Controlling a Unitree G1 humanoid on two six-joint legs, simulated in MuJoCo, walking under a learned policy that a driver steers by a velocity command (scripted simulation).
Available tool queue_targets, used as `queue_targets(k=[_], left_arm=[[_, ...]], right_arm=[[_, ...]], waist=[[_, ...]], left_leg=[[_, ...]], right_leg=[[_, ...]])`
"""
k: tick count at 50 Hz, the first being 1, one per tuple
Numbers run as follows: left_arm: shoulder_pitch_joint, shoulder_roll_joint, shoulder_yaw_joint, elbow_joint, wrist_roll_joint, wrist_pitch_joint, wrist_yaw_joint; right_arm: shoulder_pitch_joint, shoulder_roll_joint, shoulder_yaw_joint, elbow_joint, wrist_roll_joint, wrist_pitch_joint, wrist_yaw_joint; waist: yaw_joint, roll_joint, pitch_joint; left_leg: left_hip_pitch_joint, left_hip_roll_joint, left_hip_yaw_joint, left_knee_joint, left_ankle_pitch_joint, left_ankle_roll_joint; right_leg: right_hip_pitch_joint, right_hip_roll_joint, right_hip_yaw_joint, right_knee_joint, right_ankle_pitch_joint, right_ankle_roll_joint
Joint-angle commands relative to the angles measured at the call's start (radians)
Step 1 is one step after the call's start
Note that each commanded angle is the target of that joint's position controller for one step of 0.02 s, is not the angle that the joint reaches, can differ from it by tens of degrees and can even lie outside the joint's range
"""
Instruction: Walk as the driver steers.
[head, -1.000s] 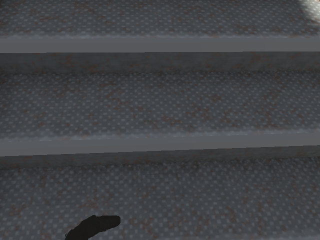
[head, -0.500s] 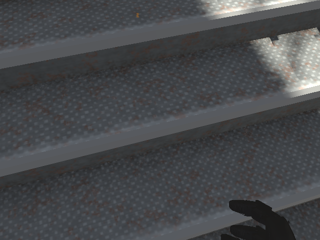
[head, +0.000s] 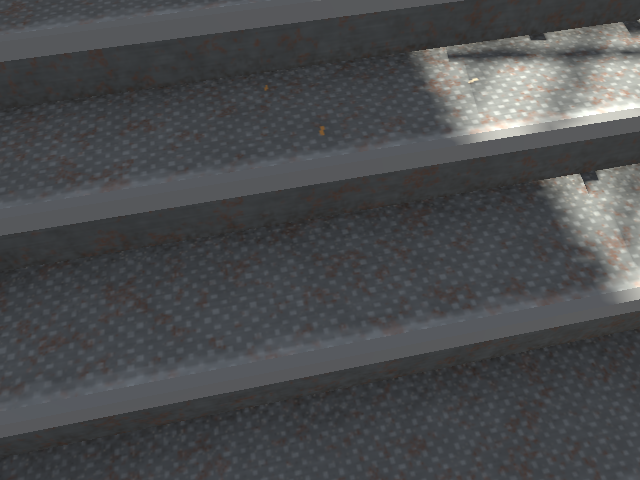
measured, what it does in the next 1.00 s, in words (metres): steps on the spot, turning left: left foot, then right foot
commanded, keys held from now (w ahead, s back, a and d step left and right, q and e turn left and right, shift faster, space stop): q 0.30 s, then no key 0.70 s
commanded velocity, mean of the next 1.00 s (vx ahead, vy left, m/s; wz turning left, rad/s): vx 0.00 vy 0.00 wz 0.29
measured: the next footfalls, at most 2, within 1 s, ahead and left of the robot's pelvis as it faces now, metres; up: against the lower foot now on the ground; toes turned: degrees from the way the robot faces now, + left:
left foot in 0.38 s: +0.04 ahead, +0.13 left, +0.00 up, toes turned +15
right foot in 0.70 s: +0.10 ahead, -0.07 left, +0.00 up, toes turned +14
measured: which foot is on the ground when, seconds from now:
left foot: up 0.00-0.36, down 0.38-1.00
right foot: down 0.00-0.38, up 0.40-0.68, down 0.70-1.00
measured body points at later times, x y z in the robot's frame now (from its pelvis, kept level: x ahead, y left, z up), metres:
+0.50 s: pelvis +0.00 +0.03 +0.01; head +0.00 +0.05 +0.46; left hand +0.03 +0.29 -0.12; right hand +0.21 -0.16 -0.07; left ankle +0.00 +0.12 -0.71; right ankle +0.03 -0.11 -0.65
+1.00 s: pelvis +0.03 +0.02 +0.03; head +0.03 +0.02 +0.48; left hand +0.04 +0.25 -0.11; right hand +0.13 -0.20 -0.11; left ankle +0.00 +0.12 -0.71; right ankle +0.06 -0.08 -0.71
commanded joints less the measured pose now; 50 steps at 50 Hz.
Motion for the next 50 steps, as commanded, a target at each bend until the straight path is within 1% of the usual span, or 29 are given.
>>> queue_targets(k=[1, 2, 3, 4, 7, 8, 11, 12, 13, 15, 16, 18, 19, 20, 21, 22, 24, 26, 27, 30, 33, 34, 35, 36, 37, 39, 42, 45, 50], left_arm=[[-0.123, 0.088, 0.029, -0.149, 0.015, -0.045, 0.012], [-0.131, 0.089, 0.028, -0.141, 0.014, -0.05, 0.011], [-0.117, 0.09, 0.033, -0.123, 0.011, -0.056, 0.017], [-0.066, 0.092, 0.03, -0.109, 0.011, -0.055, 0.022], [0.059, 0.14, 0.051, -0.069, 0.013, -0.056, 0.028], [0.08, 0.155, 0.057, -0.068, 0.019, -0.051, 0.029], [0.11, 0.189, 0.073, -0.079, 0.03, -0.044, 0.034], [0.085, 0.21, 0.077, -0.099, 0.036, -0.051, 0.033], [0.061, 0.195, 0.075, -0.1, 0.033, -0.048, 0.021], [0.027, 0.207, 0.077, -0.093, 0.037, -0.051, 0.01], [0.004, 0.19, 0.075, -0.091, 0.048, -0.047, 0.002], [0.026, 0.183, 0.075, -0.051, 0.033, -0.042, -0.017], [0.037, 0.156, 0.072, -0.036, 0.031, -0.036, -0.028], [0.004, 0.075, 0.045, -0.097, 0.004, -0.03, -0.028], [-0.006, 0.119, 0.061, -0.078, 0.011, -0.011, -0.019], [-0.009, 0.12, 0.066, -0.068, 0.005, 0.0, -0.02], [-0.008, 0.133, 0.072, -0.043, 0.022, -0.003, -0.023], [-0.011, 0.151, 0.075, -0.027, 0.026, 0.002, -0.035], [-0.013, 0.132, 0.068, -0.016, 0.018, 0.002, -0.039], [0.023, 0.079, 0.049, 0.026, -0.002, -0.002, -0.031], [0.068, 0.064, 0.046, 0.058, -0.001, -0.009, -0.02], [0.1, 0.043, 0.038, 0.077, -0.001, -0.014, -0.018], [0.106, 0.057, 0.038, 0.086, 0.011, -0.021, -0.016], [0.101, 0.098, 0.042, 0.072, 0.025, -0.034, -0.012], [0.055, 0.128, 0.047, 0.066, 0.025, -0.042, -0.012], [0.021, 0.088, 0.036, 0.06, 0.007, -0.053, -0.017], [0.064, 0.083, 0.035, 0.087, 0.004, -0.056, -0.005], [0.114, 0.091, 0.041, 0.118, 0.004, -0.055, -0.008], [0.139, 0.086, 0.04, 0.153, 0.003, -0.051, -0.006]], right_arm=[[0.042, -0.091, -0.023, -0.055, -0.006, -0.019, 0.014], [0.028, -0.1, -0.026, -0.061, -0.004, -0.008, 0.017], [0.015, -0.092, -0.026, -0.058, -0.003, 0.004, 0.022], [0.003, -0.084, -0.018, -0.057, -0.003, 0.012, 0.033], [-0.094, -0.055, 0.011, -0.125, 0.001, 0.024, 0.05], [-0.111, -0.055, 0.015, -0.136, -0.007, 0.027, 0.051], [-0.173, -0.061, 0.027, -0.177, -0.004, 0.03, 0.039], [-0.175, -0.064, 0.028, -0.193, -0.002, 0.028, 0.045], [-0.156, -0.077, 0.029, -0.174, 0.011, 0.024, 0.049], [-0.13, -0.076, 0.034, -0.183, 0.027, 0.024, 0.047], [-0.077, -0.065, 0.034, -0.169, 0.037, 0.031, 0.032], [-0.014, -0.078, 0.035, -0.147, 0.02, 0.022, 0.027], [0.012, -0.1, 0.034, -0.162, 0.001, -0.003, 0.037], [-0.013, -0.207, 0.016, -0.211, -0.013, -0.018, 0.022], [0.016, -0.182, 0.018, -0.229, -0.004, -0.015, 0.008], [-0.073, -0.143, 0.034, -0.239, -0.007, -0.015, 0.004], [-0.147, -0.089, 0.057, -0.239, 0.001, -0.012, 0.007], [-0.093, -0.058, 0.07, -0.23, 0.007, -0.023, 0.003], [-0.055, -0.058, 0.071, -0.219, 0.003, -0.03, 0.0], [-0.013, -0.062, 0.069, -0.192, -0.007, -0.039, -0.008], [-0.01, -0.049, 0.072, -0.168, 0.006, -0.046, -0.01], [-0.02, -0.047, 0.073, -0.157, 0.019, -0.044, -0.007], [0.0, -0.037, 0.072, -0.139, 0.028, -0.047, 0.0], [0.006, -0.012, 0.077, -0.135, 0.03, -0.054, 0.01], [0.05, 0.004, 0.076, -0.114, 0.049, -0.048, 0.016], [0.049, -0.022, 0.069, -0.082, 0.032, -0.04, 0.012], [0.076, -0.036, 0.064, -0.038, 0.013, -0.043, 0.015], [0.106, -0.022, 0.067, -0.001, 0.019, -0.044, 0.013], [0.146, -0.025, 0.067, 0.043, 0.022, -0.037, 0.003]], waist=[[-0.032, -0.113, -0.053], [-0.046, -0.096, -0.032], [-0.025, -0.112, -0.028], [-0.003, -0.078, -0.024], [0.037, -0.135, 0.0], [0.047, -0.154, -0.002], [0.085, -0.204, -0.025], [0.073, -0.21, -0.059], [0.076, -0.176, -0.084], [0.063, -0.231, -0.055], [0.044, -0.254, -0.053], [0.016, -0.149, -0.054], [-0.006, -0.018, -0.047], [-0.009, 0.318, -0.047], [-0.049, 0.245, -0.105], [0.004, 0.229, -0.052], [0.043, 0.161, -0.019], [0.031, 0.088, -0.013], [0.015, 0.076, -0.023], [0.01, 0.108, -0.054], [0.033, 0.11, -0.03], [0.06, 0.081, -0.023], [0.06, 0.036, -0.018], [0.052, -0.033, -0.027], [0.009, -0.145, -0.021], [0.017, -0.128, 0.026], [0.031, -0.106, 0.028], [0.035, -0.05, 0.011], [0.035, -0.03, 0.029]], left_leg=[[-0.096, 0.053, -0.033, 0.501, -0.038, -0.047], [-0.116, 0.073, -0.021, 0.51, -0.005, -0.06], [-0.138, 0.067, 0.003, 0.557, 0.026, -0.066], [-0.16, 0.058, 0.016, 0.522, 0.051, -0.072], [-0.217, 0.059, 0.024, 0.358, 0.035, -0.112], [-0.214, 0.069, 0.037, 0.289, 0.007, -0.115], [-0.189, 0.099, 0.059, 0.156, -0.066, -0.107], [-0.13, 0.145, 0.008, 0.119, -0.058, -0.088], [-0.036, 0.116, 0.091, 0.065, -0.115, -0.071], [0.089, 0.116, 0.133, -0.085, -0.127, -0.04], [0.17, 0.107, 0.158, -0.174, -0.044, -0.027], [0.347, 0.05, 0.198, -0.358, 0.135, -0.013], [0.427, 0.149, 0.008, -0.478, 0.191, -0.001], [0.435, 0.413, -0.402, -0.637, 0.22, 0.095], [0.312, 0.461, -0.439, -0.677, 0.163, 0.219], [0.237, 0.412, -0.372, -0.676, 0.087, 0.25], [0.237, 0.302, -0.231, -0.645, 0.059, 0.202], [0.337, 0.279, -0.193, -0.6, 0.211, 0.179], [0.385, 0.286, -0.195, -0.589, 0.269, 0.178], [0.377, 0.271, -0.148, -0.564, 0.36, 0.185], [0.278, 0.274, -0.151, -0.56, 0.322, 0.185], [0.232, 0.258, -0.138, -0.554, 0.279, 0.162], [0.176, 0.247, -0.138, -0.554, 0.245, 0.127], [0.109, 0.222, -0.109, -0.514, 0.201, 0.087], [0.169, 0.147, -0.023, -0.527, 0.093, 0.059], [0.291, 0.135, -0.004, -0.52, 0.119, 0.04], [0.28, 0.152, -0.009, -0.551, 0.202, 0.042], [0.293, 0.155, -0.004, -0.566, 0.238, 0.04], [0.307, 0.164, -0.004, -0.58, 0.241, 0.038]], right_leg=[[0.086, -0.367, 0.464, -0.462, -0.048, -0.213], [0.107, -0.298, 0.331, -0.419, -0.037, -0.178], [0.138, -0.242, 0.242, -0.379, 0.035, -0.173], [0.195, -0.202, 0.182, -0.359, 0.064, -0.166], [0.308, -0.233, 0.184, -0.356, 0.011, -0.198], [0.34, -0.247, 0.183, -0.36, 0.002, -0.209], [0.386, -0.311, 0.198, -0.366, 0.014, -0.232], [0.376, -0.357, 0.217, -0.375, 0.066, -0.229], [0.319, -0.327, 0.127, -0.358, 0.071, -0.212], [0.236, -0.268, 0.041, -0.339, 0.014, -0.17], [0.181, -0.266, 0.031, -0.289, 0.027, -0.16], [0.062, -0.225, -0.029, -0.167, 0.0, -0.091], [-0.038, -0.178, -0.089, 0.008, -0.077, -0.032], [-0.253, -0.052, -0.119, 0.22, -0.261, 0.058], [-0.144, -0.081, 0.043, 0.38, -0.244, 0.074], [-0.129, -0.085, 0.063, 0.456, -0.183, 0.087], [-0.139, -0.081, 0.052, 0.472, -0.118, 0.09], [-0.178, -0.07, 0.048, 0.371, -0.138, 0.084], [-0.175, -0.061, 0.041, 0.307, -0.157, 0.082], [-0.02, -0.026, 0.015, 0.121, -0.206, 0.059], [0.152, -0.01, 0.001, -0.093, -0.129, 0.029], [0.251, -0.005, -0.006, -0.244, -0.012, 0.018], [0.342, -0.031, 0.044, -0.298, 0.083, 0.011], [0.423, -0.123, 0.151, -0.336, 0.201, 0.001], [0.301, -0.158, 0.178, -0.325, 0.1, -0.033], [0.165, -0.139, 0.181, -0.385, -0.095, -0.037], [0.237, -0.103, 0.138, -0.378, 0.001, -0.035], [0.288, -0.106, 0.124, -0.368, 0.101, -0.038], [0.295, -0.104, 0.118, -0.386, 0.108, -0.041]])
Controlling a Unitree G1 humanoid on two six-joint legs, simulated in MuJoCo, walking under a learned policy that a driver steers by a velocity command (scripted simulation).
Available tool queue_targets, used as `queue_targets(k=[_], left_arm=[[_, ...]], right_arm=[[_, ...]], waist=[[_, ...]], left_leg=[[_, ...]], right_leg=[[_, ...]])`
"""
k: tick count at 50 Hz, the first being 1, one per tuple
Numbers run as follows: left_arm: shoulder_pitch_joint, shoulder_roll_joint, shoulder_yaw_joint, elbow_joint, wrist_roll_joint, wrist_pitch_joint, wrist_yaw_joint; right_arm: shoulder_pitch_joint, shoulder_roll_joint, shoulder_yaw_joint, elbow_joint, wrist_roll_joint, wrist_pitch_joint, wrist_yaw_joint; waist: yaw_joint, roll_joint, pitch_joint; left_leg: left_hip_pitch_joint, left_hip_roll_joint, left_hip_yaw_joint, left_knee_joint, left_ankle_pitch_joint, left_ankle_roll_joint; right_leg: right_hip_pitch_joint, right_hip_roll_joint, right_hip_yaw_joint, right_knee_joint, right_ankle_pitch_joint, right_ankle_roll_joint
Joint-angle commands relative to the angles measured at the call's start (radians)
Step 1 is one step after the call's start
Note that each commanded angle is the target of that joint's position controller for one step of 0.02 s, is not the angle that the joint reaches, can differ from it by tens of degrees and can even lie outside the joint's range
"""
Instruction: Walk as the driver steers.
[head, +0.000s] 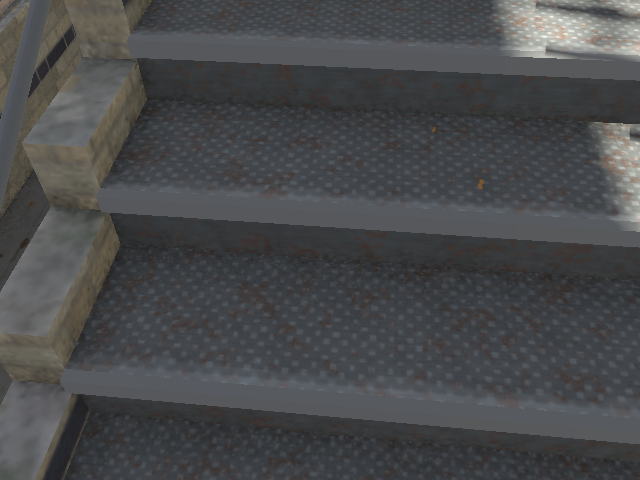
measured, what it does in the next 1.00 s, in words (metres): climbs: right foot 0.16 m higher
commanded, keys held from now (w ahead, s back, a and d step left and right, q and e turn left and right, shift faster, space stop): no key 0.14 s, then w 0.86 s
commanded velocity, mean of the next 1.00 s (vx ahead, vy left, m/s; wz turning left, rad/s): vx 0.31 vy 0.00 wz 0.01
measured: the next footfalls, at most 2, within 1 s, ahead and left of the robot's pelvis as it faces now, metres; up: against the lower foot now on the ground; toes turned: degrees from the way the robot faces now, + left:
right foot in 0.74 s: +0.40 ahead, -0.11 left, +0.16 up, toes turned -7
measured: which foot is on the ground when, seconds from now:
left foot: down 0.00-0.76, up 0.78-1.00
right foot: down 0.00-0.36, up 0.38-0.72, down 0.74-1.00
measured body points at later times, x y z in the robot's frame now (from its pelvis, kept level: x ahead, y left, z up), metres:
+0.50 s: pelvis +0.09 +0.01 -0.01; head +0.09 +0.02 +0.44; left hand +0.17 +0.26 -0.14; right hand +0.03 -0.23 -0.14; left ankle +0.01 +0.10 -0.74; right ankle +0.01 -0.08 -0.56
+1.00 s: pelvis +0.38 -0.04 +0.13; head +0.39 -0.04 +0.58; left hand +0.34 +0.20 -0.01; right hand +0.60 -0.24 +0.07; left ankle +0.41 +0.09 -0.30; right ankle +0.36 -0.11 -0.58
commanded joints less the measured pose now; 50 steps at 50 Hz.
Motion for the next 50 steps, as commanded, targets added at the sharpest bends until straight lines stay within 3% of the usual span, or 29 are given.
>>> queue_targets(k=[1, 7, 10, 13, 15, 17, 18, 19, 20, 21, 22, 24, 27, 30, 31, 32, 33, 34, 35, 36, 37, 38, 39, 40, 41, 42, 44, 46, 50], left_arm=[[0.05, 0.084, 0.019, -0.022, 0.0, -0.008, 0.005], [0.072, 0.081, 0.014, 0.014, 0.001, 0.004, 0.008], [0.108, 0.135, 0.036, 0.032, -0.001, 0.016, 0.007], [0.163, 0.182, 0.059, 0.039, -0.009, 0.024, -0.004], [0.141, 0.176, 0.06, 0.027, -0.002, 0.021, -0.016], [0.047, 0.178, 0.057, 0.009, -0.008, 0.01, -0.021], [-0.064, 0.173, 0.05, -0.023, -0.012, 0.004, -0.025], [-0.129, 0.113, 0.032, -0.056, -0.026, -0.018, -0.035], [-0.118, 0.093, 0.027, -0.057, -0.007, -0.035, -0.042], [-0.127, 0.133, 0.04, -0.044, 0.011, -0.047, -0.051], [-0.182, 0.104, 0.032, -0.074, 0.008, -0.055, -0.057], [-0.274, 0.043, 0.013, -0.153, 0.011, -0.06, -0.055], [-0.336, -0.019, -0.025, -0.244, 0.011, -0.041, -0.041], [-0.496, -0.062, -0.067, -0.374, -0.011, -0.011, -0.02], [-0.564, -0.06, -0.09, -0.422, -0.01, -0.012, -0.023], [-0.516, -0.023, -0.093, -0.418, -0.025, -0.007, -0.044], [-0.449, -0.042, -0.1, -0.396, -0.036, 0.001, -0.051], [-0.313, -0.029, -0.082, -0.331, -0.055, -0.004, -0.049], [-0.159, 0.025, -0.054, -0.285, -0.052, 0.009, -0.037], [0.012, 0.06, -0.024, -0.242, -0.022, 0.019, -0.027], [0.073, 0.128, 0.002, -0.221, 0.014, 0.014, -0.029], [0.106, 0.235, 0.042, -0.179, 0.058, 0.004, -0.024], [0.117, 0.343, 0.078, -0.151, 0.013, 0.018, -0.015], [0.012, 0.294, 0.085, -0.159, 0.008, 0.006, -0.027], [-0.084, 0.209, 0.067, -0.116, -0.019, -0.008, -0.038], [-0.092, 0.129, 0.049, -0.056, -0.019, -0.023, -0.044], [-0.057, 0.0, 0.017, 0.061, 0.02, -0.053, -0.053], [0.007, -0.019, 0.011, 0.133, 0.019, -0.079, -0.065], [0.076, 0.095, 0.012, 0.167, 0.021, -0.123, -0.082]], right_arm=[[0.053, -0.06, -0.012, -0.024, 0.0, -0.008, -0.007], [0.083, -0.061, -0.004, -0.002, -0.001, -0.01, -0.015], [0.099, -0.094, -0.015, 0.004, 0.0, -0.002, -0.014], [0.066, -0.079, -0.012, -0.033, -0.012, 0.001, -0.003], [0.07, -0.057, -0.007, -0.039, -0.016, -0.017, 0.005], [0.152, -0.07, -0.01, -0.018, -0.012, -0.029, 0.013], [0.245, -0.087, -0.016, 0.01, -0.013, -0.036, 0.01], [0.323, -0.134, -0.027, 0.023, -0.013, -0.046, 0.002], [0.407, -0.189, -0.048, 0.047, -0.013, -0.041, -0.003], [0.387, -0.166, -0.042, 0.04, -0.019, -0.037, -0.007], [0.332, -0.178, -0.043, 0.035, -0.037, -0.045, 0.0], [0.287, -0.169, -0.04, 0.063, -0.043, -0.071, 0.007], [0.285, -0.075, -0.005, 0.119, -0.041, -0.105, 0.026], [0.262, -0.086, 0.011, 0.164, -0.032, -0.122, 0.043], [0.242, -0.085, 0.02, 0.19, 0.0, -0.112, 0.038], [0.194, -0.073, 0.027, 0.176, 0.026, -0.093, 0.017], [0.144, -0.059, 0.038, 0.172, 0.048, -0.077, 0.01], [0.149, -0.144, 0.028, 0.124, 0.063, -0.096, 0.013], [0.169, -0.253, 0.0, 0.124, 0.065, -0.116, 0.019], [0.143, -0.323, -0.033, 0.118, 0.072, -0.131, 0.03], [0.085, -0.331, -0.049, 0.101, 0.066, -0.137, 0.053], [0.058, -0.254, -0.044, 0.071, 0.037, -0.148, 0.07], [0.104, -0.129, -0.035, -0.01, 0.014, -0.16, 0.105], [0.124, -0.086, -0.031, -0.029, -0.01, -0.157, 0.101], [0.03, -0.067, -0.031, -0.082, -0.035, -0.139, 0.097], [-0.047, -0.029, -0.02, -0.123, -0.058, -0.129, 0.083], [-0.126, 0.068, 0.016, -0.183, -0.035, -0.09, 0.059], [-0.144, 0.128, 0.046, -0.215, -0.021, -0.057, 0.047], [-0.37, 0.113, 0.061, -0.321, -0.004, -0.029, 0.007]], waist=[[0.006, -0.012, 0.049], [0.007, -0.003, 0.056], [0.022, -0.042, 0.073], [0.047, -0.098, 0.165], [0.035, -0.118, 0.157], [-0.034, -0.093, 0.158], [-0.101, 0.0, 0.174], [-0.136, 0.185, 0.169], [-0.155, 0.333, 0.127], [-0.154, 0.173, 0.122], [-0.128, 0.052, 0.136], [-0.081, 0.016, 0.13], [-0.033, -0.012, 0.162], [-0.005, 0.039, 0.226], [0.01, 0.021, 0.251], [0.026, 0.011, 0.248], [0.047, -0.008, 0.171], [0.074, 0.038, 0.01], [0.141, 0.11, -0.143], [0.224, 0.182, -0.27], [0.268, 0.175, -0.318], [0.24, 0.059, -0.323], [0.166, -0.331, -0.402], [0.09, -0.181, -0.407], [0.018, -0.074, -0.271], [-0.012, 0.044, -0.098], [-0.052, 0.005, 0.041], [-0.079, -0.002, 0.093], [-0.059, -0.028, 0.119]], left_leg=[[-0.056, 0.089, -0.07, -0.086, 0.072, 0.043], [-0.052, 0.097, -0.064, -0.085, 0.109, 0.041], [-0.12, 0.044, -0.029, -0.009, -0.181, 0.065], [-0.296, 0.015, 0.023, 0.166, -0.276, 0.07], [-0.253, 0.024, 0.056, 0.211, -0.214, 0.059], [-0.053, 0.019, 0.048, 0.113, -0.219, 0.084], [0.084, 0.041, -0.02, 0.015, -0.227, 0.103], [0.219, 0.184, -0.298, -0.159, -0.375, 0.161], [0.33, 0.369, -0.61, -0.307, -0.388, 0.269], [0.343, 0.411, -0.66, -0.306, -0.289, 0.344], [0.335, 0.396, -0.598, -0.289, -0.237, 0.375], [0.355, 0.359, -0.45, -0.276, -0.167, 0.338], [0.284, 0.322, -0.289, -0.246, -0.146, 0.226], [0.121, 0.301, -0.164, -0.374, -0.137, 0.168], [0.001, 0.246, -0.084, -0.453, -0.118, 0.129], [-0.189, 0.191, -0.006, -0.572, 0.128, 0.166], [-0.37, 0.131, 0.076, -0.585, 0.372, 0.175], [-0.353, 0.174, 0.079, -0.439, 1.072, 0.206], [-0.171, 0.212, 0.077, -0.241, 1.433, 0.186], [0.01, 0.269, 0.032, -0.016, 1.656, 0.163], [0.099, 0.223, 0.041, 0.248, 1.571, 0.115], [-0.089, 0.11, -0.011, 0.645, 0.913, 0.078], [-0.399, -0.133, -0.136, 1.138, 0.1, 0.035], [-0.476, -0.095, -0.281, 1.45, 0.151, 0.044], [-0.546, -0.036, -0.172, 1.55, 0.237, 0.048], [-0.656, -0.002, -0.132, 1.569, 0.241, 0.065], [-0.815, -0.011, -0.158, 1.72, 0.142, 0.11], [-0.947, -0.001, -0.181, 1.722, 0.079, 0.128], [-1.104, -0.017, -0.051, 1.788, -0.042, 0.109]], right_leg=[[0.033, -0.115, 0.11, -0.1, 0.08, -0.047], [0.064, -0.11, 0.109, -0.099, 0.138, -0.054], [0.054, -0.098, 0.15, -0.107, -0.243, -0.097], [-0.003, -0.214, 0.342, -0.182, -0.577, -0.188], [-0.073, -0.268, 0.425, -0.209, -0.603, -0.236], [-0.25, -0.224, 0.356, -0.141, -0.564, -0.219], [-0.389, -0.16, 0.258, -0.016, -0.462, -0.177], [-0.553, -0.036, 0.088, 0.253, -0.262, -0.113], [-0.681, 0.026, -0.056, 0.582, -0.184, -0.076], [-0.774, 0.006, -0.036, 0.903, -0.242, -0.06], [-0.874, -0.031, -0.001, 1.15, -0.213, -0.057], [-1.078, -0.063, 0.038, 1.532, -0.226, -0.078], [-1.296, -0.062, 0.084, 1.783, -0.313, -0.128], [-1.359, -0.077, 0.003, 1.77, -0.38, -0.139], [-1.245, -0.119, -0.047, 1.521, -0.373, -0.138], [-0.918, -0.126, -0.13, 1.199, -0.284, -0.13], [-0.493, -0.086, -0.192, 0.997, -0.145, -0.133], [-0.173, -0.01, -0.234, 0.998, -0.066, -0.137], [-0.066, 0.027, -0.203, 0.935, -0.105, -0.142], [-0.013, 0.032, -0.148, 0.849, -0.123, -0.163], [0.031, 0.058, -0.1, 0.592, -0.14, -0.167], [0.138, -0.107, 0.26, 0.38, -0.25, -0.235], [0.226, -0.358, 0.897, -0.039, -0.054, -0.327], [0.154, -0.395, 0.975, -0.121, -0.16, -0.288], [0.013, -0.355, 0.859, -0.105, -0.441, -0.275], [-0.119, -0.328, 0.699, -0.049, -0.52, -0.233], [-0.267, -0.26, 0.448, -0.022, -0.339, -0.194], [-0.272, -0.235, 0.283, -0.055, -0.15, -0.153], [-0.227, -0.239, 0.151, -0.211, 0.058, -0.148]])
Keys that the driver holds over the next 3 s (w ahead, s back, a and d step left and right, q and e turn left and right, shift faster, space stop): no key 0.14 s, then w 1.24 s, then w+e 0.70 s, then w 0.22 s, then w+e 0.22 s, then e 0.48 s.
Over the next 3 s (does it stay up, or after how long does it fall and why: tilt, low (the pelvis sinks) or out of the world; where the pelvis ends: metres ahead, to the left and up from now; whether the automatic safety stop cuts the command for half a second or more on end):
stays up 1.49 -0.33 0.77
